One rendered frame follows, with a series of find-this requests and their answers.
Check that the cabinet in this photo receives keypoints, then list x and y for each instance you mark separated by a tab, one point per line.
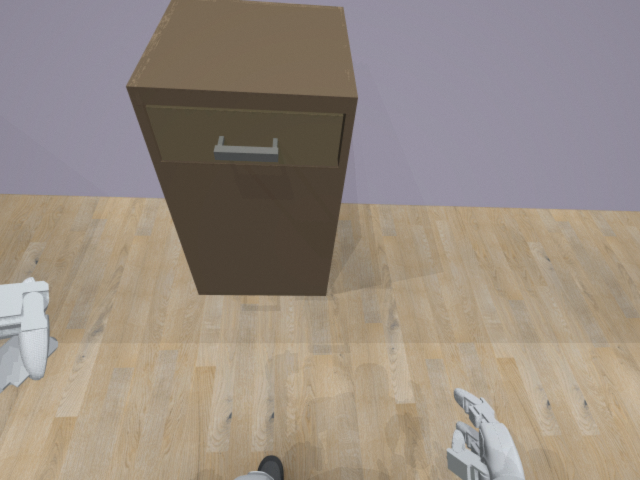
250	228

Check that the handle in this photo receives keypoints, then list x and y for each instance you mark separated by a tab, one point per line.
246	153

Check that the left robot foot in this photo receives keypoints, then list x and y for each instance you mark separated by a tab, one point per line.
272	466

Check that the right robot hand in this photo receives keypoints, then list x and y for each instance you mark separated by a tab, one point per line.
493	452

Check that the left robot hand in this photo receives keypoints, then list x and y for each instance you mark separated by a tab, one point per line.
23	319

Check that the drawer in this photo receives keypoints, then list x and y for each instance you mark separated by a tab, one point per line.
191	133

